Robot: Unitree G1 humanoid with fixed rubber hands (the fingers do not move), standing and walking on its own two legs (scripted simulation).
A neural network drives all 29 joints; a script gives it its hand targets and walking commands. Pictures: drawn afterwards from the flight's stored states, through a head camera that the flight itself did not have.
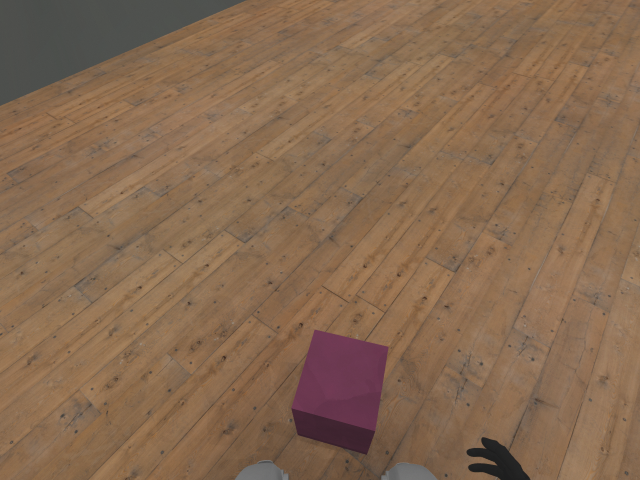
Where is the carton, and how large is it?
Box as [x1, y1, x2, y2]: [291, 330, 387, 454]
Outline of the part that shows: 314,330 291,408 297,433 299,435 366,454 375,429 387,347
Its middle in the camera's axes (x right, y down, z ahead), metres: +0.06 +0.41 +1.05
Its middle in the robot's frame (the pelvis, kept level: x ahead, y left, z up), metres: +0.44 +0.00 -0.60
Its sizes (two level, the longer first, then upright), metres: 0.210 0.200 0.250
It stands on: the floor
